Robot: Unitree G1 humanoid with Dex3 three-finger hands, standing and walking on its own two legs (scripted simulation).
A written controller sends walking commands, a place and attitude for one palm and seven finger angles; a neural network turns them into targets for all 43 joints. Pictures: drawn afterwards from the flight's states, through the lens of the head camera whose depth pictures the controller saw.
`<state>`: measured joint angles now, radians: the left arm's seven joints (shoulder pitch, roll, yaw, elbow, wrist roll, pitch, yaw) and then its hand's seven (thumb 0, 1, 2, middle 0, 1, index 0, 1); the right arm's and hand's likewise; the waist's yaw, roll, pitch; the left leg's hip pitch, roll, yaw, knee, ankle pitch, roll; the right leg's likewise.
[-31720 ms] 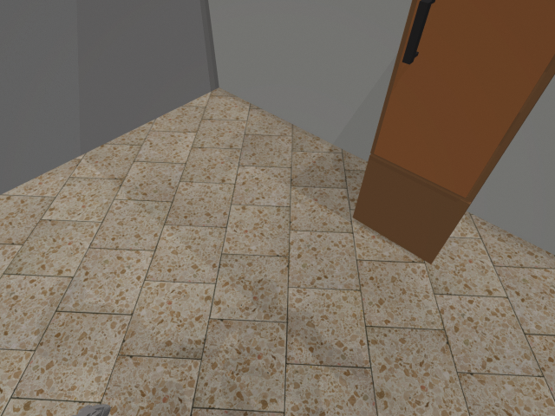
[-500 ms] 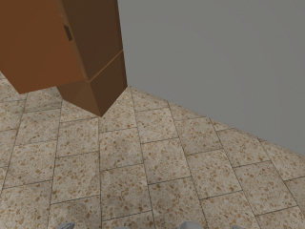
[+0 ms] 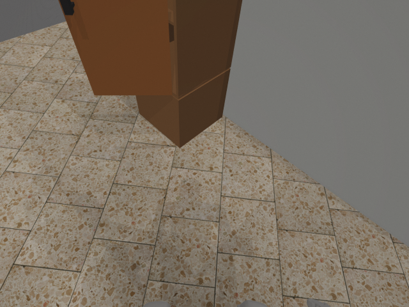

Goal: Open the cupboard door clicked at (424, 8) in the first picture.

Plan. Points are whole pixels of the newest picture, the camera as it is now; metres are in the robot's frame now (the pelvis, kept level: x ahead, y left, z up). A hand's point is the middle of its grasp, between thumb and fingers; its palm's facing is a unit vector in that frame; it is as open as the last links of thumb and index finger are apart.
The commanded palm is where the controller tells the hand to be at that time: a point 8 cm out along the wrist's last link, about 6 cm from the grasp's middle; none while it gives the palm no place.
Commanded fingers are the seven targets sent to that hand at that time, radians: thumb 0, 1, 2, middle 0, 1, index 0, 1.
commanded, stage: turn to face it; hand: left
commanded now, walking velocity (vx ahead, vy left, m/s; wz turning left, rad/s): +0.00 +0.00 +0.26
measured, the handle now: out of the picture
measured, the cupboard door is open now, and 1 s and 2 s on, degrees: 49 49 49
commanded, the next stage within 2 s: take the last steps up to it in 0.12 s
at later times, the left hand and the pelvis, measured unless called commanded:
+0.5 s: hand out of the picture +0.00 +0.17 -0.15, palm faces +0.23 -0.95 -0.19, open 7.4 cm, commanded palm none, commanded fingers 0.00 0.90 0.90 -0.20 -0.30 -0.20 -0.30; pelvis +0.03 +0.00 +0.02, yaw +10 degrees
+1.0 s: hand (87, 257) +0.22 +0.28 -0.15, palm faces +0.18 -0.96 -0.22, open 7.4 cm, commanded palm none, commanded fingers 0.00 0.90 0.90 -0.20 -0.30 -0.20 -0.30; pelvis +0.16 +0.08 +0.00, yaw +11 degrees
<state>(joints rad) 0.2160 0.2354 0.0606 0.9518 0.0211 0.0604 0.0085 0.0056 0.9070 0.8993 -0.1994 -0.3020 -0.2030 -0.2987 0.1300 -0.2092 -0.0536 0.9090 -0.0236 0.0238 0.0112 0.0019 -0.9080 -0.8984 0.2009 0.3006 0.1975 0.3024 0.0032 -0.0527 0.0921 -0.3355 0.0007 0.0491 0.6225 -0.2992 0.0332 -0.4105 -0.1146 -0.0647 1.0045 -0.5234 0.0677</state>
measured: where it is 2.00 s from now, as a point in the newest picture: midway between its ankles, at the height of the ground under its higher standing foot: (156, 248)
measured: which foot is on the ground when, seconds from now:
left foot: down 0.00-0.22, up 0.24-0.58, down 0.60-1.00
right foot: up 0.00-0.20, down 0.22-0.60, up 0.62-0.98, down 1.00-1.00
